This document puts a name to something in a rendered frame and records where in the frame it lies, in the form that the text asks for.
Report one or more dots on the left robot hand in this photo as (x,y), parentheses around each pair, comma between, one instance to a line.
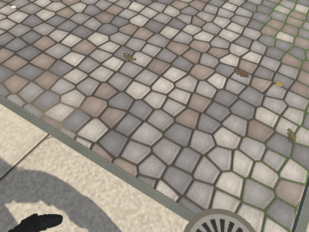
(35,223)

